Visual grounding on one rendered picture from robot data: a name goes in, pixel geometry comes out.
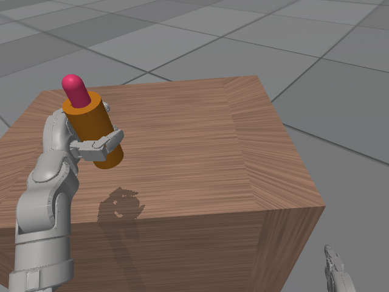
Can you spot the right robot hand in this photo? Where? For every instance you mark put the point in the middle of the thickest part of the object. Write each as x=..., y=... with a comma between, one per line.
x=337, y=279

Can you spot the bottle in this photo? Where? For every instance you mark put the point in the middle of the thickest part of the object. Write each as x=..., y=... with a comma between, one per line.
x=87, y=114

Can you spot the left robot arm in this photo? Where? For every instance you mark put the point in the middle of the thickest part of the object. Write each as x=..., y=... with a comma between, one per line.
x=43, y=219

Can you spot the left robot hand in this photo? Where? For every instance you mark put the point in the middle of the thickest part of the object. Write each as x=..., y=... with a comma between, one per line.
x=59, y=134

